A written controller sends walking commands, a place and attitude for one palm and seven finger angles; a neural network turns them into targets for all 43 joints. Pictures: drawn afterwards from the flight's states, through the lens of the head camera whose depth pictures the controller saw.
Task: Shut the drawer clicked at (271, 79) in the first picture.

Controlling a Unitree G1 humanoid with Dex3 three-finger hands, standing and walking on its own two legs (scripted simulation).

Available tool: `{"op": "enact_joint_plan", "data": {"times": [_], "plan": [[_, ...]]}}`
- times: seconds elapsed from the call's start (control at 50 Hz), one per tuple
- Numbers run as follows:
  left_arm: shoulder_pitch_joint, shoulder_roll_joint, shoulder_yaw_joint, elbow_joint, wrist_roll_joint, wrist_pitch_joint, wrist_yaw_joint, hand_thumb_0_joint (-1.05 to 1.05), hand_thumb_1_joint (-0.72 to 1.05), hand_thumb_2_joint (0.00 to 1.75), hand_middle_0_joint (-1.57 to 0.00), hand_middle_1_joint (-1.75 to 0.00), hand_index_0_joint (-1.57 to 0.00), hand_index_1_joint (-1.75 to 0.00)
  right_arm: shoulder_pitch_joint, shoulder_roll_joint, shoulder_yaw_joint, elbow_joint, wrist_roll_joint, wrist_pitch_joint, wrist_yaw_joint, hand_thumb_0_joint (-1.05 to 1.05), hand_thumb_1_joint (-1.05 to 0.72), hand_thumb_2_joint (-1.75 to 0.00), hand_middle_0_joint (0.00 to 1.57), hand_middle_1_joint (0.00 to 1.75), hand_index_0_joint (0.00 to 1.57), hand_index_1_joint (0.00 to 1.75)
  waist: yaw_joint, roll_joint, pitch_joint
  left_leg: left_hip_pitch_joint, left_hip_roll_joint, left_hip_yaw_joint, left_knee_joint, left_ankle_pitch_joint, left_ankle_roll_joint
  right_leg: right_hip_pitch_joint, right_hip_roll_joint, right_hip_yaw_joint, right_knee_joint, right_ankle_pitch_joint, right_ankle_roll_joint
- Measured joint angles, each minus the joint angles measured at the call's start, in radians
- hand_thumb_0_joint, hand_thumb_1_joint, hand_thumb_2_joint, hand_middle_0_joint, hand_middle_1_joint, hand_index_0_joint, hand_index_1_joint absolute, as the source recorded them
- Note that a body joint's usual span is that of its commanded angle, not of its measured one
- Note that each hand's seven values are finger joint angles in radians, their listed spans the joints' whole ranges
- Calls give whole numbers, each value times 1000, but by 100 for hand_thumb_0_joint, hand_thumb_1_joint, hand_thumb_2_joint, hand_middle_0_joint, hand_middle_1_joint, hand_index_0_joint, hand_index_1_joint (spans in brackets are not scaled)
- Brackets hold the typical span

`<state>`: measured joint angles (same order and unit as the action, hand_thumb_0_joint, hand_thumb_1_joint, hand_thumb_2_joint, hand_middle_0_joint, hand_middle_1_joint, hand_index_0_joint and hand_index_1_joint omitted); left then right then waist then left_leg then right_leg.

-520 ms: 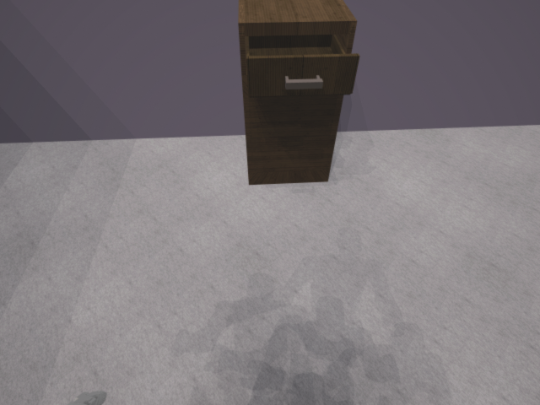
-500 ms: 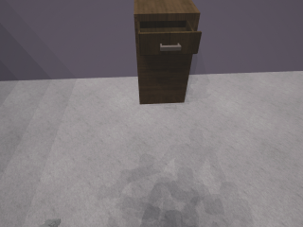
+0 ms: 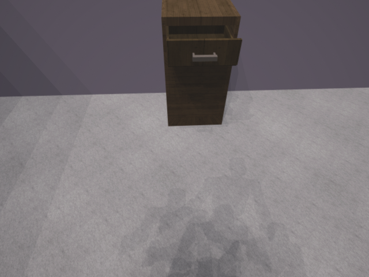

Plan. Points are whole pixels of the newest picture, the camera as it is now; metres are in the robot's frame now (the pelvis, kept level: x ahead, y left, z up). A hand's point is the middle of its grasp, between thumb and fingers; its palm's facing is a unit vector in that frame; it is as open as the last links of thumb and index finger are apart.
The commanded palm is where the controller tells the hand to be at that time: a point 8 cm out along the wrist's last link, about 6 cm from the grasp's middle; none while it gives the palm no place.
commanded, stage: stand and wait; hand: left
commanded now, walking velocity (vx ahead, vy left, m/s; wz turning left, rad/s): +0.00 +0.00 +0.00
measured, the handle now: (204, 56) +1.15 -0.03 -0.08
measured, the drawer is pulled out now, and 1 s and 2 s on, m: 0.18 0.18 0.18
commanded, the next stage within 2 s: look at it before walking up in 0.30 s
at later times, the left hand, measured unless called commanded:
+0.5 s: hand out of the picture +0.06 +0.24 -0.16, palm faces -0.02 -0.95 -0.32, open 7.4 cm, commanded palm none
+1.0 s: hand out of the picture +0.06 +0.24 -0.16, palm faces -0.03 -0.95 -0.32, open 7.4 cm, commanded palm none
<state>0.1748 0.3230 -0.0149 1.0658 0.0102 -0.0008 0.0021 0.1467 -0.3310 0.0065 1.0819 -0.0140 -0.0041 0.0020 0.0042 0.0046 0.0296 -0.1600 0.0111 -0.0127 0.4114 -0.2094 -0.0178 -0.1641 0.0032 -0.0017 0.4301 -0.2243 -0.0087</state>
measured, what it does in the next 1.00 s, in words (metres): stands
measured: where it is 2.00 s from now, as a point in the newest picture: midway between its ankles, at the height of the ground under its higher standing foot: outside the picture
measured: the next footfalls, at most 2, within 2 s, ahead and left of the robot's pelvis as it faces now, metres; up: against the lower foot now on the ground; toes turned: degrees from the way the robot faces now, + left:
left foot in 1.90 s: +0.32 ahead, +0.06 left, +0.00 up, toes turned -22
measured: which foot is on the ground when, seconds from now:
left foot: down 0.00-1.00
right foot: down 0.00-1.00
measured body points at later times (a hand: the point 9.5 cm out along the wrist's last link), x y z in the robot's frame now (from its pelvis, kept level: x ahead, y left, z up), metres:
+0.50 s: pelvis -0.01 +0.00 +0.00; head -0.02 +0.00 +0.45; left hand +0.06 +0.29 -0.13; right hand +0.05 -0.28 -0.14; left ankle +0.01 +0.13 -0.74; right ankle +0.01 -0.11 -0.74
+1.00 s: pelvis +0.00 +0.00 +0.00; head +0.00 +0.00 +0.45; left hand +0.06 +0.29 -0.14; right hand +0.06 -0.28 -0.14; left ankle +0.01 +0.13 -0.74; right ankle +0.01 -0.11 -0.74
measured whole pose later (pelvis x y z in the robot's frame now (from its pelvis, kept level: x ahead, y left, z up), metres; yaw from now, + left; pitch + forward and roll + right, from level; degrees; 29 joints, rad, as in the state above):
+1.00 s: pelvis +0.00 +0.00 +0.00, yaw -1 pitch -2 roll +0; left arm 0.17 0.32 -0.01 1.10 0.01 -0.01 0.00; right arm 0.15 -0.31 0.01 1.12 -0.01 -0.01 0.00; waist 0.01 0.00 0.03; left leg -0.15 0.01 0.00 0.37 -0.19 -0.02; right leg -0.16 0.01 0.01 0.39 -0.20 -0.01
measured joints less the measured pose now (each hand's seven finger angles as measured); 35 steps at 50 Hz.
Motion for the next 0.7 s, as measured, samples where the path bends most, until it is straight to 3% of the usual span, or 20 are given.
{"op": "enact_joint_plan", "data": {"times": [0.7], "plan": [[-4, -7, 2, 22, 2, -5, 2, 1, 91, 90, -20, -30, -20, -30, 10, 18, 2, 30, 2, -8, 2, 0, -91, -89, 20, 30, 20, 30, 1, -3, -6, 1, 3, 6, -28, 24, 0, -1, 3, 6, -30, 28, 1]]}}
